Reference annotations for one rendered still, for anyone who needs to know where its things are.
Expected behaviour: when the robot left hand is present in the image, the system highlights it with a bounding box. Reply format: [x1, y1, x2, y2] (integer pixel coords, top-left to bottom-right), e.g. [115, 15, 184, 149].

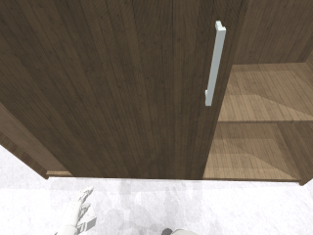
[60, 186, 97, 235]

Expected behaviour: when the wardrobe door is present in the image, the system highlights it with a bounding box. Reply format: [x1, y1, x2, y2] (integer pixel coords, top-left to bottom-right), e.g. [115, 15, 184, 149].
[0, 0, 249, 180]
[0, 103, 68, 171]

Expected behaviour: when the handle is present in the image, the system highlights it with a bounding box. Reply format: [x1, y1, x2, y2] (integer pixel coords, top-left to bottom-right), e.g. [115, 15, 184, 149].
[204, 21, 226, 106]

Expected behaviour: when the left robot forearm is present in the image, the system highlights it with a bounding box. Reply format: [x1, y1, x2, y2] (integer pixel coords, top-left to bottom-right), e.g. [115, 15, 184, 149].
[53, 225, 78, 235]

